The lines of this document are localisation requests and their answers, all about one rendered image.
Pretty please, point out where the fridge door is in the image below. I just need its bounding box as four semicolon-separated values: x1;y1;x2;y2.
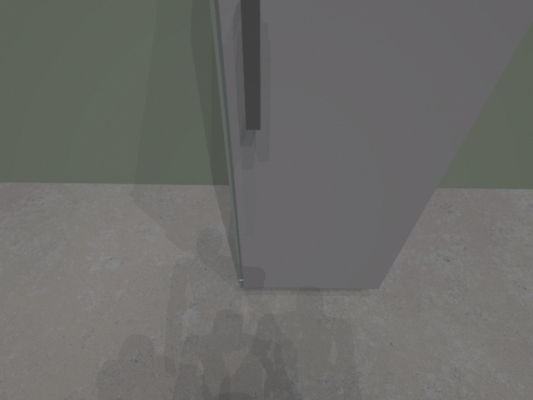
218;0;533;289

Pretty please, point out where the handle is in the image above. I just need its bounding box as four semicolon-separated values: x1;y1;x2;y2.
241;0;261;130

